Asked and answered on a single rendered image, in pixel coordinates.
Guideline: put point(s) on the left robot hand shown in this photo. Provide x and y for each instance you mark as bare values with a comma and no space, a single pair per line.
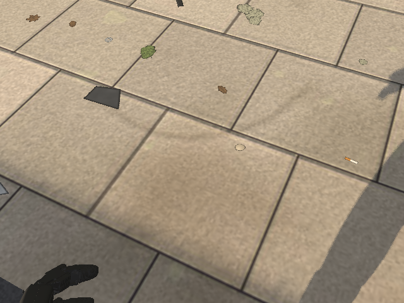
58,279

